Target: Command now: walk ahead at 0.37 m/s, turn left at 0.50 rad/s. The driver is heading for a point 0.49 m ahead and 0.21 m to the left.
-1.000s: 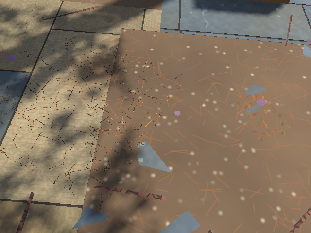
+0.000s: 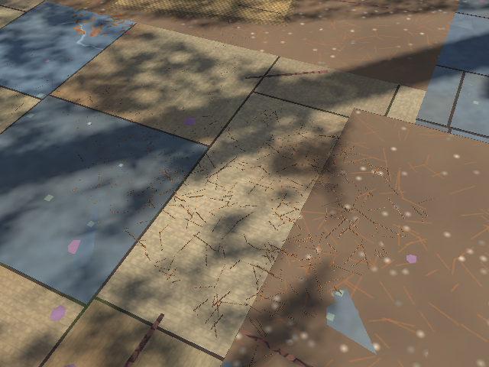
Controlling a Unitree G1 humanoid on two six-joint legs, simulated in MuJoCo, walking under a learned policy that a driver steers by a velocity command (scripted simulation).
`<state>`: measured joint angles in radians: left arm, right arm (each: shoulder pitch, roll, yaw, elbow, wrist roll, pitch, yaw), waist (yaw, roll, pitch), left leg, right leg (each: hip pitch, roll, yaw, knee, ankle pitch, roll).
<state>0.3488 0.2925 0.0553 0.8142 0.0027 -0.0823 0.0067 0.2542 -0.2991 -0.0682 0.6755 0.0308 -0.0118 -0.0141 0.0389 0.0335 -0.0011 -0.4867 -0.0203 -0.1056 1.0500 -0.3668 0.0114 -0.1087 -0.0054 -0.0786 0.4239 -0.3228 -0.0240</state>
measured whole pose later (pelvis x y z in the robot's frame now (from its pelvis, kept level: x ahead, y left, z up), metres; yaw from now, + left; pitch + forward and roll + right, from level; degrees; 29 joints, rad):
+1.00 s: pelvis +0.46 +0.12 -0.01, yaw +26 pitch +0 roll -1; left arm 0.14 0.23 0.01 0.73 0.02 -0.04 -0.02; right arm 0.24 -0.29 -0.04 0.74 0.00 0.03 -0.04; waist 0.00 0.02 0.07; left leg -0.40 0.01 -0.08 0.87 -0.47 -0.07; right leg -0.36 0.03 -0.03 0.45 -0.10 -0.04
